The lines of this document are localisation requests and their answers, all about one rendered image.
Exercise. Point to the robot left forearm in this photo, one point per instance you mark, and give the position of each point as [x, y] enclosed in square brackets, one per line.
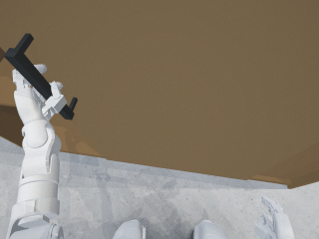
[37, 199]

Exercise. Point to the handle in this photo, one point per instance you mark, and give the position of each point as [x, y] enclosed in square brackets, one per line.
[16, 57]

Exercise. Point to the wardrobe door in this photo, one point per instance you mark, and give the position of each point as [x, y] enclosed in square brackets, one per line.
[301, 163]
[226, 88]

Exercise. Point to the left robot thigh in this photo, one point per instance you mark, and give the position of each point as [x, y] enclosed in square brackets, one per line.
[131, 230]

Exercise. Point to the robot thigh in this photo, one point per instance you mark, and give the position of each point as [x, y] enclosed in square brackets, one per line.
[207, 230]
[131, 230]

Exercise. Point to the left robot upper arm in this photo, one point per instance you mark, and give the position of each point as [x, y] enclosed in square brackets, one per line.
[49, 231]

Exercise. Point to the robot right hand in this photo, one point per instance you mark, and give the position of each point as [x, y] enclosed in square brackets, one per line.
[278, 226]

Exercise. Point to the right robot thigh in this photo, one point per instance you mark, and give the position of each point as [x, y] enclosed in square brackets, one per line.
[207, 230]

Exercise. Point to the robot left hand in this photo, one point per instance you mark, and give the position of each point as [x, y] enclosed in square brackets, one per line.
[30, 103]

